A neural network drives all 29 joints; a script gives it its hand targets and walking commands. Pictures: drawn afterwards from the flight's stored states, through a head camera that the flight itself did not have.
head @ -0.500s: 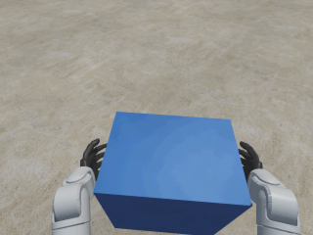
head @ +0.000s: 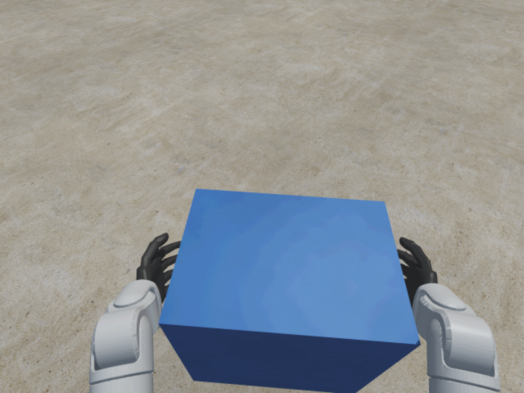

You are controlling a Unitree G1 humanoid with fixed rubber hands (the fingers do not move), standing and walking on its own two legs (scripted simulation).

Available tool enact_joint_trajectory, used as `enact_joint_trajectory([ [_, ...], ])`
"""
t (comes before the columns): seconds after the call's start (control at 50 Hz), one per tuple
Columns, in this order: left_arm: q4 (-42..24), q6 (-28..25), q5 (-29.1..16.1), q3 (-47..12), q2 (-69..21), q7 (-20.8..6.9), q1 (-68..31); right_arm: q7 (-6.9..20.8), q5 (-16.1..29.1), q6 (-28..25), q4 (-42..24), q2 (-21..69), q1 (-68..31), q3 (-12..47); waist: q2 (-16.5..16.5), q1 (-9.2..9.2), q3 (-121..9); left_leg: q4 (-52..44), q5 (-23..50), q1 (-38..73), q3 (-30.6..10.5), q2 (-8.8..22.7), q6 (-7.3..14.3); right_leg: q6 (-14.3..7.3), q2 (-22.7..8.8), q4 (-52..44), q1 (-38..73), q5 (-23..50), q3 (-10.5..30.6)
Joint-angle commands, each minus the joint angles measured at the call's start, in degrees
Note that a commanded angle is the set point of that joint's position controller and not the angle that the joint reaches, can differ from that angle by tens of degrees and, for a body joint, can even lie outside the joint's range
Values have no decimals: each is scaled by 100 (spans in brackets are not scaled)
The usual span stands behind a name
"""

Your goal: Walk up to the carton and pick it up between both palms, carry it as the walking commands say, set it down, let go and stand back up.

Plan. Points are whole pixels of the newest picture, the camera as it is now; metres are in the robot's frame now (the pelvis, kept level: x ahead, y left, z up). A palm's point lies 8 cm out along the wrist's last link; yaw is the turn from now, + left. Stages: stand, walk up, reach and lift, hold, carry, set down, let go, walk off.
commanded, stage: hold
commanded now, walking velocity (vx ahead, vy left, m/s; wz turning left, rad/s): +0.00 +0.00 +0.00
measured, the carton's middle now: (280, 299) +0.27 +0.00 -0.03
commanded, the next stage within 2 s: set down in 0.82 s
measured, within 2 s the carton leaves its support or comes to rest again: neither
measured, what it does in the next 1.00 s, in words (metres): stands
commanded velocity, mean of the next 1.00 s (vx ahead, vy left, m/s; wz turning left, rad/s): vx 0.00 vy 0.00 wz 0.00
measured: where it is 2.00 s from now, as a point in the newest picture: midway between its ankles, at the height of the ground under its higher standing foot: outside the picture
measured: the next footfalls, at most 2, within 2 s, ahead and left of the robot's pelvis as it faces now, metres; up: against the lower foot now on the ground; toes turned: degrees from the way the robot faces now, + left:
none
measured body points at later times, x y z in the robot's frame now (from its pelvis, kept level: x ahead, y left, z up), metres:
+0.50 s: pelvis +0.04 +0.02 +0.01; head +0.01 +0.01 +0.46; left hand +0.32 +0.19 +0.03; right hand +0.30 -0.21 +0.03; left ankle +0.01 +0.11 -0.73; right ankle +0.03 -0.12 -0.73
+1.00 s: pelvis +0.03 +0.01 +0.02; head +0.00 +0.00 +0.46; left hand +0.31 +0.18 +0.03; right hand +0.29 -0.21 +0.04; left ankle +0.01 +0.11 -0.73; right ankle +0.04 -0.14 -0.73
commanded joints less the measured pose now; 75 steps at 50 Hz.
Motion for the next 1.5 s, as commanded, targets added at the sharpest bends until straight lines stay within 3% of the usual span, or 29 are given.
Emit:
enact_joint_trajectory([
  [0.0,1476,-298,-224,-2130,-2090,-755,-1285,555,358,-608,1374,2340,-1899,2230,676,72,773,-1349,-257,470,-501,-697,42,-393,901,-1361,2082,-391,780],
  [0.02,1203,-779,-164,-2352,-2150,-646,-1556,578,360,-1098,875,2375,-1970,2486,263,-53,757,-1494,-447,363,-616,-678,143,-342,833,-1511,2530,-535,913],
  [0.06,881,-1372,-425,-2717,-2454,-779,-1868,526,362,-1721,656,2752,-2080,2729,-187,-675,165,-1475,3,854,-840,-592,290,-210,791,-1569,2950,245,806],
  [0.08,678,-1574,-622,-2921,-2769,-863,-2234,534,482,-1956,401,3023,-2550,2852,-237,-793,-275,-1440,167,1062,-912,-595,318,-174,780,-1559,3101,583,796],
  [0.1,620,-1782,-826,-3327,-3224,-977,-2522,513,562,-2180,241,3181,-2994,2828,-230,-1038,-667,-1363,432,1096,-996,-539,323,-176,810,-1476,3281,1123,812],
  [0.14,814,-1947,-903,-3532,-3466,-1037,-2757,526,538,-2345,528,3030,-3386,2686,-51,-1054,-726,-1250,457,997,-1036,-523,282,-224,858,-1409,3259,1313,742],
  [0.22,1324,-1964,-613,-3339,-3514,-1045,-2729,720,506,-2238,1267,3284,-3227,2726,-64,-813,-217,-1347,152,689,-1045,-525,322,-180,817,-1551,3178,899,668],
  [0.32,1541,-1829,-343,-3217,-3757,-1131,-2528,965,629,-2096,1528,3830,-3068,2912,85,-643,-314,-1426,947,694,-1010,-519,312,-133,835,-1505,3645,1926,628],
  [0.4,1465,-1719,-302,-3295,-3959,-1207,-2448,1039,640,-1996,1434,3987,-2937,2942,233,-662,-427,-1442,1622,801,-977,-498,247,-152,908,-1479,3968,2725,605],
  [0.54,1341,-1709,-463,-3540,-4126,-1329,-2527,1020,575,-1921,1103,3958,-2818,2890,237,-868,-603,-1427,2214,965,-1000,-464,142,-193,1001,-1535,4325,3515,569],
  [0.64,1480,-1746,-490,-3556,-4147,-1387,-2594,1032,525,-1880,1059,3934,-2831,2850,138,-941,-562,-1424,2030,896,-1017,-478,123,-188,1018,-1591,4384,3498,528],
  [0.8,1702,-1742,-390,-3465,-4261,-1432,-2739,1151,496,-1840,1270,4075,-2966,2799,166,-889,-465,-1416,1935,922,-1051,-498,76,-177,1045,-1655,4176,3100,482],
  [0.82,921,-1769,-484,-4003,-4213,-1042,-2671,1280,914,-1627,-293,4110,-2713,3819,-68,-770,-890,-1463,3788,1495,-1413,-557,20,31,1300,-1514,3292,3081,724],
  [0.84,1063,-1641,-382,-3852,-4160,-925,-2485,1266,703,-1531,194,3757,-2415,3351,81,-830,-890,-1396,4376,1962,-1418,-466,-111,-8,1301,-1666,2951,2901,728],
  [0.86,1243,-1558,-295,-3695,-3999,-860,-2346,1234,598,-1475,499,3585,-2288,3128,37,-754,-669,-1435,4241,2091,-1373,-405,-160,-69,1283,-1784,2739,2533,754],
  [0.9,1453,-1494,-204,-3440,-3837,-859,-2544,1229,507,-1445,775,3507,-2481,2914,-83,-637,-227,-1531,2988,1935,-1220,-555,-123,-84,1300,-1793,2552,2054,837],
  [0.94,1599,-1529,-194,-3322,-3824,-959,-3120,1256,361,-1446,922,3650,-2901,2719,-43,-679,-10,-1624,2100,1705,-1116,-660,-41,-13,1315,-1763,2417,1653,813],
  [1.0,1921,-1666,-135,-3110,-3874,-1035,-3757,1328,246,-1614,1448,3902,-3529,2487,70,-371,-141,-1605,1390,1638,-957,-666,-23,-30,1235,-1592,2182,1033,860],
  [1.08,2643,-1950,-65,-2868,-4085,-1270,-4240,1344,146,-1885,2122,4597,-4057,2311,-47,-209,-561,-1361,938,1473,-774,-702,99,22,1065,-1354,2015,745,992],
  [1.26,3975,-2432,315,-2074,-4302,-1804,-5111,1334,-110,-2353,3134,5210,-5062,1845,-104,-351,-958,-791,228,447,-774,-757,323,67,909,-955,1461,242,1039],
  [1.48,4192,-2811,553,-1674,-4360,-1753,-5212,1429,-237,-2891,3367,5040,-5241,1601,-66,-460,-1861,-158,633,-599,-903,-759,276,-18,913,-91,1022,1031,1017],
])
